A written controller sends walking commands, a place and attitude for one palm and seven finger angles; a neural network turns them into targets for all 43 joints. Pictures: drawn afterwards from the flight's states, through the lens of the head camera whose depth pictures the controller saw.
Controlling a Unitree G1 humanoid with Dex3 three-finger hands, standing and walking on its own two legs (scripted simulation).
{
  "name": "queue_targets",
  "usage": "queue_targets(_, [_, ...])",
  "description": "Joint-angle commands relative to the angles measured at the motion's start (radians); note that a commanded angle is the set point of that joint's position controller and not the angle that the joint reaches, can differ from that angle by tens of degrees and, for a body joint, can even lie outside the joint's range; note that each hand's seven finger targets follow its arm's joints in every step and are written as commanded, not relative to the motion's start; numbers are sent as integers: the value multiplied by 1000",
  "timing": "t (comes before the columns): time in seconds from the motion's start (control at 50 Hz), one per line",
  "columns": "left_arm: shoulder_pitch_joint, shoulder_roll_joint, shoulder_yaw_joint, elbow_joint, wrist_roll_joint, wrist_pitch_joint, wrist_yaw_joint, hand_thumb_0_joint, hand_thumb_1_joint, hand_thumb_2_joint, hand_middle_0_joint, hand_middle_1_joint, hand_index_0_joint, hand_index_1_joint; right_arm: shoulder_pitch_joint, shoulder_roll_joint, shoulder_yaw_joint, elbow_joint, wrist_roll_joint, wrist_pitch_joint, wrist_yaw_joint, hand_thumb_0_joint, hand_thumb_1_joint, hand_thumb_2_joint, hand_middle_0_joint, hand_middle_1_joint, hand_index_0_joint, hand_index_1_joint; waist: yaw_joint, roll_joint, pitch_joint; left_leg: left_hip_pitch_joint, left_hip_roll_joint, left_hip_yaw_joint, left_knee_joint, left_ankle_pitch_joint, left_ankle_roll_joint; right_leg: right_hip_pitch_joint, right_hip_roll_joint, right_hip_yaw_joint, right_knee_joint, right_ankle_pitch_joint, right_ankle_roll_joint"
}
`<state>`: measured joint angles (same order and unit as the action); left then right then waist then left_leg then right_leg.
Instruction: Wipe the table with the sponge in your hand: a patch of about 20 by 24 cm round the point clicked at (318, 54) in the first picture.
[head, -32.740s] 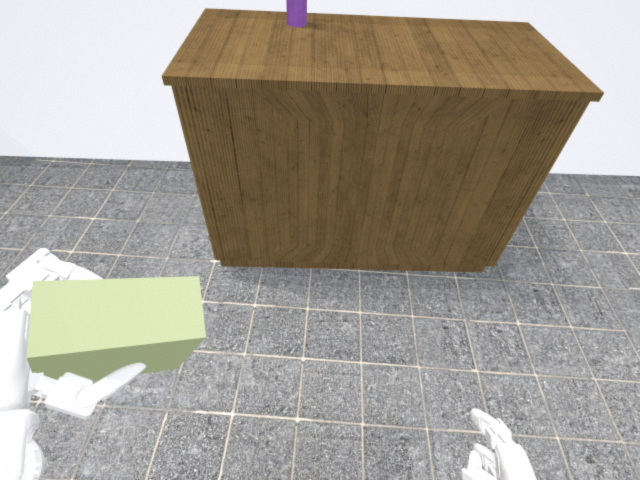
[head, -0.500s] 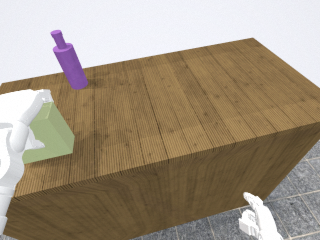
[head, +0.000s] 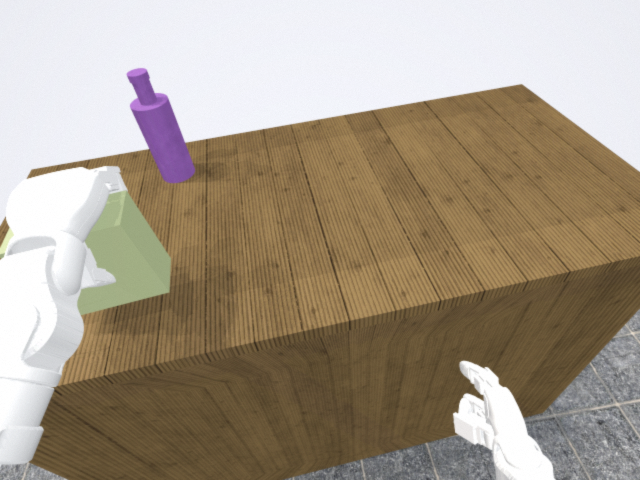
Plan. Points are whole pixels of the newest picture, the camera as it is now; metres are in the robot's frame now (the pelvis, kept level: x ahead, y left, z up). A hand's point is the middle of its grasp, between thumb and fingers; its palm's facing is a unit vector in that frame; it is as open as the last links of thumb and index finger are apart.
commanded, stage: move the sponge above the wiping area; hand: left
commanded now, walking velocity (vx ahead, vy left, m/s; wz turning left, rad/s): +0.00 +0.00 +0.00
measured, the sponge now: (106, 267) +0.29 +0.33 +0.12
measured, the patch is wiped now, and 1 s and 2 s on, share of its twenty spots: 0.00 0.00 0.05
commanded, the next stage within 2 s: none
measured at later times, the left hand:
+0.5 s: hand (61, 237) +0.28 +0.35 +0.19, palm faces +0.07 +0.01 -1.00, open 10.4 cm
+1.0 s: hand (76, 247) +0.29 +0.34 +0.17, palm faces -0.01 -0.01 -1.00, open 10.4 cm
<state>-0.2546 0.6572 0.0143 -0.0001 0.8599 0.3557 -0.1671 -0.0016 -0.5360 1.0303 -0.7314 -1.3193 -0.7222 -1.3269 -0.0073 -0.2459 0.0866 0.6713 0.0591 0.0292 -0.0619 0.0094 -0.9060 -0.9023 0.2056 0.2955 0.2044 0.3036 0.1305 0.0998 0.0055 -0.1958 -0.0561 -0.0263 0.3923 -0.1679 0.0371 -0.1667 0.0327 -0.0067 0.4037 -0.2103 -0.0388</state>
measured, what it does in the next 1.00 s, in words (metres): stands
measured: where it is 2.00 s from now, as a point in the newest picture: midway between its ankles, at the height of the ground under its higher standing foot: outside the picture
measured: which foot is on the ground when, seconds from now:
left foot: down 0.00-1.00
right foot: down 0.00-1.00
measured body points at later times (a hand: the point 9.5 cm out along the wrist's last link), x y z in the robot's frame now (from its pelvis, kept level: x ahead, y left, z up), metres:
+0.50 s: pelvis +0.00 -0.01 +0.00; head +0.00 -0.05 +0.45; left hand +0.28 +0.34 +0.24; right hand +0.23 -0.22 -0.10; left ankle +0.03 +0.09 -0.74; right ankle +0.01 -0.10 -0.74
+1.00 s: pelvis -0.01 +0.00 +0.00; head +0.00 -0.04 +0.45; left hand +0.28 +0.34 +0.22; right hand +0.23 -0.20 -0.10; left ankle +0.03 +0.09 -0.74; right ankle +0.01 -0.10 -0.74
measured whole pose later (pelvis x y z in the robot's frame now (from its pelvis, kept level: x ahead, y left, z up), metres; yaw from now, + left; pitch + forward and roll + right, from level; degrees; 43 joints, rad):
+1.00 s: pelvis -0.01 +0.00 +0.00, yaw +1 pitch -1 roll +0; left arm -0.28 0.68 0.03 0.12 0.87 0.36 -0.24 0.00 -0.53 1.03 -0.73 -1.33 -0.72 -1.33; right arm 0.05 -0.28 0.06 0.66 0.08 0.02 -0.07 0.01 -0.91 -0.90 0.20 0.30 0.20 0.30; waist 0.10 0.12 0.01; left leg -0.23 -0.06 -0.04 0.42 -0.17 0.04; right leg -0.19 0.03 -0.02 0.41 -0.21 -0.03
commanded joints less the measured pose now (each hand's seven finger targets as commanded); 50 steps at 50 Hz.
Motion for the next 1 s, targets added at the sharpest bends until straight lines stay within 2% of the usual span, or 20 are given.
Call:
queue_targets(0.0, [-275, 256, 115, -123, 33, 66, -24, 0, 100, 1300, -1200, -1600, -1200, -1600, -182, -127, -50, -179, 10, -34, -3, 0, -900, -900, 200, 300, 200, 300, -16, -20, -255, 76, 25, -54, -26, 171, -21, 57, -28, 38, -46, 145, -35])
queue_targets(0.04, [-246, 292, 143, -150, 35, 54, -61, 0, 100, 1300, -1200, -1600, -1200, -1600, -201, -119, -44, -197, 20, -42, -5, 0, -900, -900, 200, 300, 200, 300, -19, -33, -270, 86, 22, -59, -4, 167, -9, 55, -19, 73, -40, 156, -43])
queue_targets(0.12, [-254, 323, 152, -247, 35, -49, -101, 0, 100, 1300, -1200, -1600, -1200, -1600, -148, -113, -48, -207, 6, -49, -14, 0, -900, -900, 200, 300, 200, 300, -34, -40, -293, 126, 17, -53, 21, 184, 10, 45, -29, 44, -38, 177, -25])
queue_targets(0.14, [-265, 378, 210, -294, 24, -79, -89, 0, 100, 1300, -1200, -1600, -1200, -1600, -178, -106, -42, -219, 14, -69, -19, 0, -900, -900, 200, 300, 200, 300, -30, -6, -295, 136, 19, -68, 23, 167, 8, 47, -18, 91, -41, 159, -42])
queue_targets(0.22, [-276, 441, 309, -328, 18, -182, -15, 0, 100, 1300, -1200, -1600, -1200, -1600, -113, -106, -55, -196, -11, -80, -36, 0, -900, -900, 200, 300, 200, 300, -13, 43, -300, 170, 15, -68, 26, 239, 3, 63, -27, 73, -50, 197, -46])
queue_targets(0.24, [-273, 496, 373, -363, 10, -187, 12, 0, 100, 1300, -1200, -1600, -1200, -1600, -147, -107, -55, -200, -7, -96, -37, 0, -900, -900, 200, 300, 200, 300, 3, 101, -307, 175, 13, -80, 24, 231, -1, 74, -18, 126, -53, 190, -64])
queue_targets(0.26, [-271, 438, 339, -311, -1, -181, 33, 0, 100, 1300, -1200, -1600, -1200, -1600, -120, -102, -58, -185, -15, -92, -38, 0, -900, -900, 200, 300, 200, 300, -3, 95, -288, 157, 17, -64, 27, 245, -6, 80, -31, 86, -51, 200, -57])
queue_targets(0.34, [-263, 414, 341, -110, -38, -104, 71, 0, 100, 1300, -1200, -1600, -1200, -1600, -156, -126, -64, -154, 6, -77, -27, 0, -900, -900, 200, 300, 200, 300, 0, 23, -164, 81, 25, -65, 8, 142, -24, 24, -31, 124, -87, 110, -59])
queue_targets(0.4, [-235, 362, 255, -35, -26, -38, 41, 0, 100, 1300, -1200, -1600, -1200, -1600, -136, -148, -73, -148, 3, -59, -20, 0, -900, -900, 200, 300, 200, 300, -11, -12, -205, 47, 27, -47, 5, 137, -23, 52, -46, 83, -62, 140, -36])
queue_targets(0.44, [-189, 353, 228, -6, -17, -2, -5, 0, 100, 1300, -1200, -1600, -1200, -1600, -172, -143, -64, -167, 18, -58, -18, 0, -900, -900, 200, 300, 200, 300, -15, -34, -212, 32, 19, -45, 12, 124, -17, 58, -39, 107, -49, 148, -39])
queue_targets(0.5, [-220, 316, 140, -47, 5, -11, -86, 0, 100, 1300, -1200, -1600, -1200, -1600, -137, -146, -65, -183, 19, -47, -19, 0, -900, -900, 200, 300, 200, 300, -50, -66, -248, 46, 16, -38, 29, 123, 1, 52, -45, 63, -37, 175, -17])
queue_targets(0.54, [-225, 349, 170, -158, 0, -68, -110, 0, 100, 1300, -1200, -1600, -1200, -1600, -168, -121, -56, -215, 27, -71, -23, 0, -900, -900, 200, 300, 200, 300, -49, -54, -297, 90, 15, -48, 46, 127, 12, 57, -33, 94, -30, 179, -24])
queue_targets(0.56, [-241, 346, 159, -191, 0, -104, -117, 0, 100, 1300, -1200, -1600, -1200, -1600, -134, -121, -54, -218, 11, -74, -31, 0, -900, -900, 200, 300, 200, 300, -46, -45, -312, 104, 10, -41, 53, 141, 21, 66, -44, 58, -31, 183, -21])
queue_targets(0.62, [-292, 423, 251, -285, 5, -215, -78, 0, 100, 1300, -1200, -1600, -1200, -1600, -106, -110, -55, -211, 1, -85, -46, 0, -900, -900, 200, 300, 200, 300, -38, -14, -288, 156, 13, -63, 37, 151, 19, 27, -33, 56, -50, 135, -25])
queue_targets(0.64, [-304, 477, 313, -336, 2, -234, -45, 0, 100, 1300, -1200, -1600, -1200, -1600, -133, -106, -55, -217, 2, -106, -51, 0, -900, -900, 200, 300, 200, 300, -22, 43, -283, 168, 14, -80, 29, 134, 15, 23, -23, 114, -61, 102, -47])
queue_targets(0.66, [-315, 458, 319, -284, 3, -242, -11, 0, 100, 1300, -1200, -1600, -1200, -1600, -98, -104, -58, -195, -13, -105, -56, 0, -900, -900, 200, 300, 200, 300, -20, 42, -267, 153, 17, -70, 25, 135, 11, 29, -31, 79, -64, 89, -47])
queue_targets(0.74, [-361, 441, 351, -81, -26, -171, 73, 0, 100, 1300, -1200, -1600, -1200, -1600, -129, -125, -67, -145, 8, -87, -41, 0, -900, -900, 200, 300, 200, 300, -6, 76, -137, 81, 28, -79, -13, 62, -24, -21, -27, 110, -99, 9, -60])
queue_targets(0.8, [-364, 360, 252, -18, -7, -87, 87, 0, 100, 1300, -1200, -1600, -1200, -1600, -128, -137, -73, -139, 2, -70, -29, 0, -900, -900, 200, 300, 200, 300, -8, 49, -195, 52, 30, -66, -29, 79, -36, 22, -37, 63, -74, 35, -47])
queue_targets(0.88, [-309, 241, 98, -36, 21, -5, 5, 0, 100, 1300, -1200, -1600, -1200, -1600, -151, -131, -69, -175, 16, -63, -14, 0, -900, -900, 200, 300, 200, 300, -25, 7, -261, 61, 30, -61, -25, 98, -23, 48, -38, 50, -47, 86, -39])
queue_targets(0.98, [-269, 224, 59, -210, 21, -62, -86, 0, 100, 1300, -1200, -1600, -1200, -1600, -139, -111, -62, -218, 19, -80, -10, 0, -900, -900, 200, 300, 200, 300, -42, -53, -313, 126, 34, -80, -8, 121, 3, 36, -27, 29, -36, 110, -27])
